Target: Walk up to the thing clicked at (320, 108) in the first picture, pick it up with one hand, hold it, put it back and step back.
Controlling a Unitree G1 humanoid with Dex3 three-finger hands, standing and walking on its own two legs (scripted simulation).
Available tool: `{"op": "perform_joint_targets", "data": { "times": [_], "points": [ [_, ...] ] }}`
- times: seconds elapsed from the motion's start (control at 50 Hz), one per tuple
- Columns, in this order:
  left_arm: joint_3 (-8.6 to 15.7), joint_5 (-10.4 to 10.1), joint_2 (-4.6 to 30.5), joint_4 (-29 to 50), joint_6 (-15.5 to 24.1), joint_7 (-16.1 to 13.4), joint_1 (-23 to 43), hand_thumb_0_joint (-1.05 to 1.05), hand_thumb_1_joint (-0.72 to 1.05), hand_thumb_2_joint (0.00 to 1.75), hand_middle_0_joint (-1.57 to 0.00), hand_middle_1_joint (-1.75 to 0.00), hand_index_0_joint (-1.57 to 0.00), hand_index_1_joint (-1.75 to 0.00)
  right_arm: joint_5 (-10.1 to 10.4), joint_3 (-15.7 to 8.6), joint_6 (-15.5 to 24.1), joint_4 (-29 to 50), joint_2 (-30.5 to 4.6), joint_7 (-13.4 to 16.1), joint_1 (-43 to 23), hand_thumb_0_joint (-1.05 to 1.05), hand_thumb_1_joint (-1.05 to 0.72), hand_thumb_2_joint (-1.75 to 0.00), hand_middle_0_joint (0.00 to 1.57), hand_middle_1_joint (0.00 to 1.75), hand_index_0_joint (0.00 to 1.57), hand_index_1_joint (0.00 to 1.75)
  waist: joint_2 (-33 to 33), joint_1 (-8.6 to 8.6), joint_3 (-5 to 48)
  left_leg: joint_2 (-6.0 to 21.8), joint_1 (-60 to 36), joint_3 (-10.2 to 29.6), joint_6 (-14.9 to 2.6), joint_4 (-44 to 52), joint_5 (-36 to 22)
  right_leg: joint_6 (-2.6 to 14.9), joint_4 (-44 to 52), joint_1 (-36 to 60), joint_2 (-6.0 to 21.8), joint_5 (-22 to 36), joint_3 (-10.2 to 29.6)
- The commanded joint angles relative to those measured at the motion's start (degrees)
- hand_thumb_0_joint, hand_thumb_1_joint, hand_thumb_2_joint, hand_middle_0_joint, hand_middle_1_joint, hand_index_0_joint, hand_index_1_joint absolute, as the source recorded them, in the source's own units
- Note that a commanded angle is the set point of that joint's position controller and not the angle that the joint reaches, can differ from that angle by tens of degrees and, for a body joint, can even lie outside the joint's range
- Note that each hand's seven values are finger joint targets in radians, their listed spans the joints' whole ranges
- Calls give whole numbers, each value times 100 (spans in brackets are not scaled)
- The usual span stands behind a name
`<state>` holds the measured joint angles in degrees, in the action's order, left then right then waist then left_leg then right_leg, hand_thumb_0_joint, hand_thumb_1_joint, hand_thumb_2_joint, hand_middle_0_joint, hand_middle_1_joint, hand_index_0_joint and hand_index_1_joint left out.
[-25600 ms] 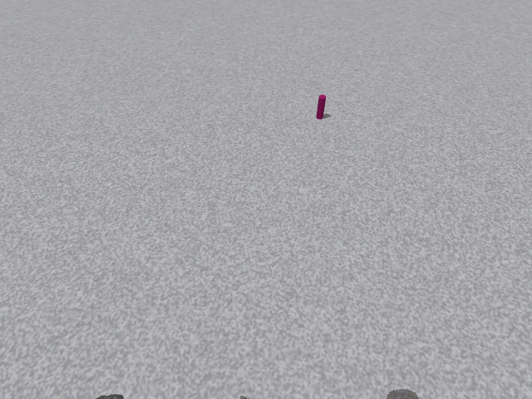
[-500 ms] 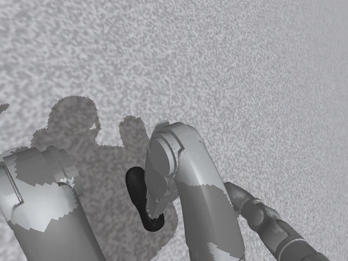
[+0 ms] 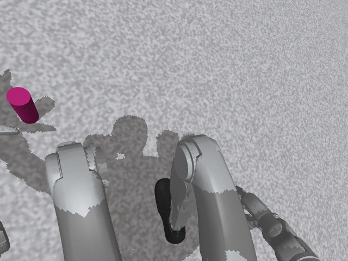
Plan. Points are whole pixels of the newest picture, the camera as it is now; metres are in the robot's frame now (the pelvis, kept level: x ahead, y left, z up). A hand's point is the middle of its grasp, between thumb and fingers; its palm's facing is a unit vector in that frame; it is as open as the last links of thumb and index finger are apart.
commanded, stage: rise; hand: left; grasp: from the side
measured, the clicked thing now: (25, 107) +0.43 +0.30 -0.23
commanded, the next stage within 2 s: home in 0.02 s
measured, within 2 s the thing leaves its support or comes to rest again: neither
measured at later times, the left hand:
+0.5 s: hand out of the picture +0.28 +0.37 +0.03, palm faces +0.30 -0.82 -0.49, open 17.1 cm
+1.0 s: hand out of the picture +0.23 +0.28 +0.24, palm faces +0.36 -0.85 -0.38, open 17.3 cm
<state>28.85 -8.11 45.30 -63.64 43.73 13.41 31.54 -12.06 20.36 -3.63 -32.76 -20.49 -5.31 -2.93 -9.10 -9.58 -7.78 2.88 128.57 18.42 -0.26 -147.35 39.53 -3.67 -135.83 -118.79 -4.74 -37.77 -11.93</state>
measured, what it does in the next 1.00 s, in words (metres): rises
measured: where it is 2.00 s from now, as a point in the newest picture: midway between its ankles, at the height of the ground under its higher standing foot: (133, 234)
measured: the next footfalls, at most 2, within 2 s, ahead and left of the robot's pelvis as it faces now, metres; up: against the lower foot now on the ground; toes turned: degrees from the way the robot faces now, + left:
none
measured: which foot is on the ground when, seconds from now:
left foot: down 0.00-1.00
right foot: down 0.00-1.00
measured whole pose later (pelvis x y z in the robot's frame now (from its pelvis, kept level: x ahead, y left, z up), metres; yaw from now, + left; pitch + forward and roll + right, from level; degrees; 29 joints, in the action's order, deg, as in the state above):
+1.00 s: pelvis +0.07 -0.01 +0.34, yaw +15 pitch +20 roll -3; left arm 6.6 -0.1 16.9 -17.6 -11.0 -9.2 -9.5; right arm 2.8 0.1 -0.3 -30.1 -13.7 7.6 11.3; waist 0.6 -2.7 9.7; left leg 3.1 65.1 2.7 1.0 -76.4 31.6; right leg -0.5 -74.0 -61.2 0.1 -32.9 -2.9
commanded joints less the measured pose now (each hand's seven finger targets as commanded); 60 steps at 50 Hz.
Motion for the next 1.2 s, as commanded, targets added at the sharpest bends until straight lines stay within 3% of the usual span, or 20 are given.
{"op": "perform_joint_targets", "data": {
  "times": [0.0, 0.02, 0.04, 0.06, 0.08, 0.12, 0.14, 0.16, 0.18, 0.24, 0.26, 0.36, 0.38, 0.42, 0.5, 0.56, 0.64, 0.74, 0.98, 1.18],
  "points": [
    [97, 551, 1526, 1312, -397, -246, 1702, 0, -56, 9, -8, -10, -8, -10, 396, -1161, -96, 179, -1520, 165, 485, 0, -96, -92, 20, 30, 20, 30, 3122, -186, 3651, 256, -2887, -575, 47, 2508, -93, 567, 1165, 697, -144, 479, -300],
    [194, 590, 1702, 1753, -467, -303, 2099, 0, -56, 9, -8, -8, -7, -8, 445, -1169, -141, 83, -1441, 166, 655, 0, -94, -92, 20, 30, 20, 30, 3215, -160, 3768, 226, -2852, -613, 58, 2522, -142, 577, 1184, 725, -125, 544, -265],
    [402, 681, 1862, 1512, -663, -391, 1572, 0, -57, 9, -9, -8, -8, -9, 496, -1307, -167, 151, -1483, 202, 628, 0, -97, -93, 20, 30, 20, 30, 3290, 17, 3825, 216, -2965, -689, 52, 2667, -105, 582, 1239, 727, -106, 462, -202],
    [273, 785, 1791, 1511, -887, -451, 1311, 0, -59, 9, -9, -8, -8, -9, 545, -1351, -172, 252, -1421, 228, 619, 0, -98, -93, 20, 30, 20, 30, 3375, 83, 3889, 239, -3108, -710, 63, 2779, -153, 597, 1270, 711, -84, 460, -147],
    [604, 834, 2437, 2564, -921, -542, 2161, 0, -57, 8, -9, -7, -9, -8, 586, -1388, -208, 182, -1353, 243, 815, 0, -98, -93, 20, 30, 20, 30, 3602, 186, 4082, 219, -3135, -772, 69, 2814, -204, 612, 1273, 736, -67, 494, -81],
    [541, 988, 2233, 2362, -1265, -630, 1599, 0, -51, 14, -7, -8, -7, -8, 635, -1530, -286, 115, -1264, 256, 975, 0, -92, -90, 20, 30, 20, 30, 3684, 243, 4163, 202, -3329, -879, 87, 2924, -437, 643, 1321, 694, -42, 583, 10],
    [333, 1040, 1849, 2089, -1475, -655, 1225, 0, -53, 7, -5, -6, -5, -6, 685, -1606, -309, 141, -1228, 259, 980, 0, -90, -90, 20, 30, 20, 30, 3553, 232, 4097, 177, -3329, -900, 78, 3032, -392, 651, 1385, 645, -9, 522, 40],
    [539, 1048, 1964, 2222, -1615, -724, 1146, 0, -52, 7, -5, -6, -5, -6, 731, -1673, -319, 94, -1216, 274, 1045, 0, -90, -90, 20, 30, 20, 30, 3497, 347, 4103, 162, -3309, -911, 82, 3087, -472, 658, 1422, 653, -4, 548, 50],
    [546, 1068, 1824, 2145, -1775, -777, 834, 0, -53, 7, -5, -6, -5, -6, 775, -1720, -342, 115, -1144, 281, 1085, 0, -90, -90, 20, 30, 20, 30, 3366, 436, 4211, 131, -3322, -970, 73, 3110, -626, 661, 1487, 733, 11, 612, 90],
    [303, 1091, 1105, 2125, -2235, -841, 109, 0, -48, 10, -6, -7, -6, -7, 904, -1928, -393, 195, -963, 287, 1137, 0, -90, -90, 20, 30, 20, 30, 2744, 584, 4441, 55, -3277, -1139, -3, 3207, -680, 648, 1869, 901, 33, 571, 192],
    [104, 1063, 722, 1947, -2428, -849, -339, 0, -47, 10, -6, -7, -6, -7, 951, -2018, -414, 260, -978, 294, 1146, 0, -90, -90, 20, 30, 20, 30, 2463, 518, 4447, 36, -3216, -1168, -34, 3268, -677, 623, 1984, 1025, 42, 542, 206],
    [-500, 983, 98, 3805, -3121, -1079, -439, 0, -47, 10, -6, -7, -6, -7, 1239, -2344, -396, 556, -778, 345, 1157, 0, -90, -90, 20, 30, 20, 30, 1820, 580, 5091, -1, -3682, -1274, -107, 3976, -382, 557, 2952, 1751, 91, 354, 468],
    [-218, 982, 420, 4004, -3302, -1198, -936, 0, -50, 9, -6, -7, -6, -7, 1299, -2481, -395, 562, -899, 405, 1281, 0, -90, -90, 20, 30, 20, 30, 1785, 693, 5344, 3, -3963, -1295, -110, 4136, -438, 542, 3156, 2032, 111, 401, 521],
    [-170, 969, 528, 4810, -3519, -1357, -1193, 0, -50, 9, -6, -6, -6, -6, 1380, -2532, -384, 684, -831, 484, 1305, 0, -90, -90, 20, 30, 20, 30, 1841, 790, 5532, 13, -4353, -1298, -103, 4517, -402, 535, 3417, 2446, 154, 402, 634],
    [-146, 968, 441, 5268, -3910, -1686, -1597, 0, -45, 11, -6, -7, -6, -7, 1477, -2472, -287, 803, -585, 703, 1201, 0, -90, -90, 20, 30, 20, 30, 1639, 861, 5042, 14, -4638, -1356, -139, 5243, -11, 524, 4174, 3147, 206, -3, 865],
    [-291, 950, 102, 5336, -4128, -1860, -2011, 0, -48, 10, -6, -7, -6, -7, 1473, -2444, -160, 828, -364, 841, 1171, 0, -90, -90, 20, 30, 20, 30, 1556, 839, 5024, -35, -4860, -1570, -161, 5476, -374, 476, 4765, 3980, 261, 164, 1150],
    [-819, 950, -749, 4918, -4380, -2014, -2679, 0, -52, 8, -6, -6, -5, -6, 1454, -2425, 69, 732, -221, 1037, 1216, 0, -90, -90, 20, 30, 20, 30, 1454, 764, 4446, -84, -5470, -1681, -168, 6012, -862, 494, 5370, 4488, 281, 687, 1150],
    [-1363, 896, -1359, 4890, -4659, -2122, -2934, 0, -50, 8, -6, -6, -5, -6, 1448, -2354, 301, 727, -131, 1152, 1395, 0, -90, -90, 20, 30, 20, 30, 1374, 609, 3924, -79, -6342, -1688, -147, 6746, -1376, 463, 6132, 5268, 345, 1259, 1120],
    [-1939, 792, -1991, 5948, -5408, -2453, -4293, 0, -58, 4, -5, -5, -5, -5, 1473, -2260, 630, 1022, 8, 1458, 1604, 0, -90, -90, 20, 30, 20, 30, 1479, 768, 3267, -123, -8567, -1699, -12, 8682, -2292, 455, 7777, 7295, 381, 2068, 946],
    [-2640, 753, -2634, 7382, -5816, -2492, -5509, 0, -57, 4, -5, -5, -5, -5, 1399, -2163, 916, 1402, 181, 1695, 1624, 0, -90, -90, 20, 30, 20, 30, 1327, 746, 2296, -102, -9435, -1621, 13, 9827, -2222, 426, 8727, 8165, 307, 2001, 731]
  ]
}}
